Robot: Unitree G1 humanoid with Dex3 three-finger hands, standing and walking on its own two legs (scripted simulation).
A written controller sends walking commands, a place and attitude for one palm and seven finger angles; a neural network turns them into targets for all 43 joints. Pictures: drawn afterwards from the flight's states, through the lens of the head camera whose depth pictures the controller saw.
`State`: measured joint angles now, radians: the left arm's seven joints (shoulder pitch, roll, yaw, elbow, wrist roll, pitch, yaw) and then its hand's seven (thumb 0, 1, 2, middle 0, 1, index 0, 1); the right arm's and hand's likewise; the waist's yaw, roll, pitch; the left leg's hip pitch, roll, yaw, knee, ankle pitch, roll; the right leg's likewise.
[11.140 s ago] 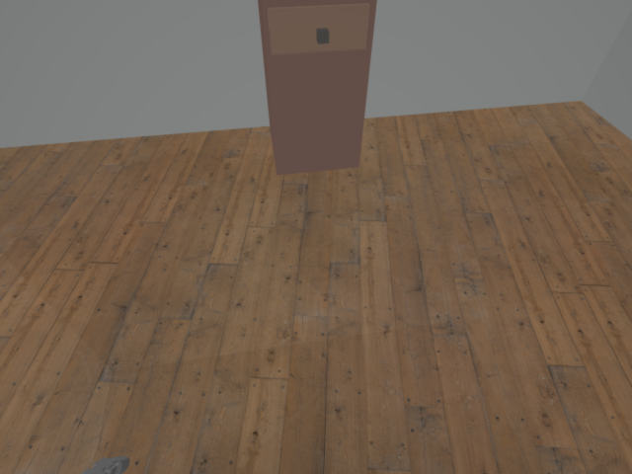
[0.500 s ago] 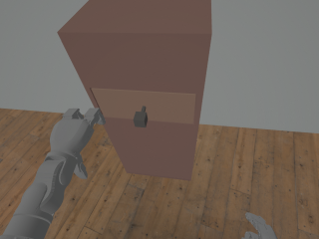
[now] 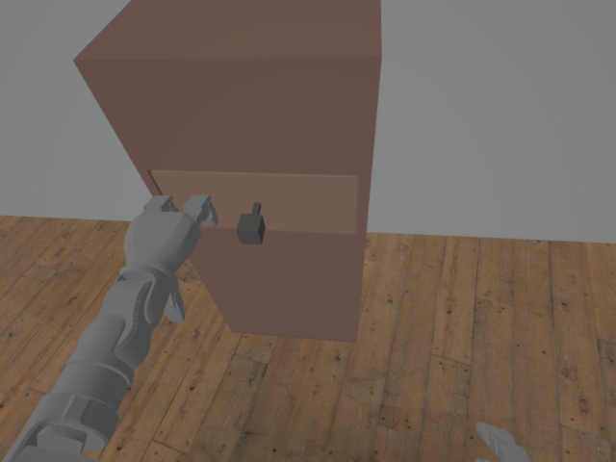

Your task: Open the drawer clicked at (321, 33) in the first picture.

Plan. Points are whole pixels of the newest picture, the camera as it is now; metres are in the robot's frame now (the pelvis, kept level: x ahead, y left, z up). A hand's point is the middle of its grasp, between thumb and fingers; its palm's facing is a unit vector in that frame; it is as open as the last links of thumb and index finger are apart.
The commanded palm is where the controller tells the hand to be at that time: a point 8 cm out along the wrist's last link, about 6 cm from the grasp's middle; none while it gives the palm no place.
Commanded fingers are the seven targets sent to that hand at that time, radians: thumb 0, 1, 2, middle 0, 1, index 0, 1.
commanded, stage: move the hooked fingers above the handle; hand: left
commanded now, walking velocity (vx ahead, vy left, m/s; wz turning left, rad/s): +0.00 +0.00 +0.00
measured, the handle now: (253, 220) +0.53 +0.17 -0.08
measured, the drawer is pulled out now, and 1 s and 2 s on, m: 0.00 0.00 0.00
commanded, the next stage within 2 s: lower the fingers behind the handle in 1.86 s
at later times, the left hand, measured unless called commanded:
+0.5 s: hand (215, 234) +0.42 +0.19 +0.02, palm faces -0.04 -0.01 -1.00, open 13.8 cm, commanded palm +0.41 +0.20 +0.07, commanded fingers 0.00 -0.50 0.30 -0.30 -1.20 -0.30 -1.20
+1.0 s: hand (237, 218) +0.48 +0.17 +0.00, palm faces -0.04 -0.01 -1.00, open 13.8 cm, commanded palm +0.46 +0.19 +0.05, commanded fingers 0.00 -0.50 0.30 -0.30 -1.20 -0.30 -1.20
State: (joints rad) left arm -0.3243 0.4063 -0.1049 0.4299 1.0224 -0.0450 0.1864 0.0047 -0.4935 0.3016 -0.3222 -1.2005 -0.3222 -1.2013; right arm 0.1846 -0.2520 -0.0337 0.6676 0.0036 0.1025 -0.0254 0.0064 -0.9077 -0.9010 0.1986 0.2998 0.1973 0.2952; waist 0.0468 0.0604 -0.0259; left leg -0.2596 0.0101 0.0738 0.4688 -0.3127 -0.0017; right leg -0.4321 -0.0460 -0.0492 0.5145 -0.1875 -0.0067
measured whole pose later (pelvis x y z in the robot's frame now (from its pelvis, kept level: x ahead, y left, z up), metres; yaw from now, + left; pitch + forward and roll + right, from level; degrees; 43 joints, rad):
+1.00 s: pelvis -0.01 +0.01 -0.03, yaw +0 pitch +18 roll +1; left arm -0.86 0.38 -0.10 1.11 1.11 -0.07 0.39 0.00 -0.49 0.30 -0.32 -1.20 -0.32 -1.20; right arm 0.32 -0.27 -0.07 0.73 -0.04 0.07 -0.01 0.00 -0.91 -0.90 0.20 0.30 0.20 0.30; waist -0.11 0.04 -0.11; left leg -0.63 0.01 0.08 0.72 -0.40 0.02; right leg -0.78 -0.06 -0.03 0.70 -0.23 0.00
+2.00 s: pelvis +0.00 +0.01 -0.03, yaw +0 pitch +19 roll +1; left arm -0.83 0.39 -0.08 1.09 1.09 -0.03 0.37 0.00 -0.49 0.30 -0.32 -1.20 -0.32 -1.20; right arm 0.31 -0.26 -0.06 0.72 -0.03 0.10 -0.01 0.00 -0.91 -0.90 0.20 0.30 0.20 0.30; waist -0.10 0.05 -0.11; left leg -0.63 0.02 0.08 0.72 -0.42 0.01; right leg -0.78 -0.05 -0.03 0.70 -0.25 0.00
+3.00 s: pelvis -0.02 +0.01 -0.06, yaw +1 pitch +25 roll +0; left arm -0.89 0.39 -0.07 1.17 1.13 -0.04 0.46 0.00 -0.49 0.30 -0.32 -1.20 -0.32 -1.20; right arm 0.31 -0.26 -0.06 0.75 -0.06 0.05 0.02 0.00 -0.91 -0.90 0.20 0.30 0.20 0.30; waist -0.14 0.06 -0.16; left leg -0.91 0.02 0.06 0.98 -0.51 0.02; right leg -1.05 -0.06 -0.04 0.93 -0.31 0.00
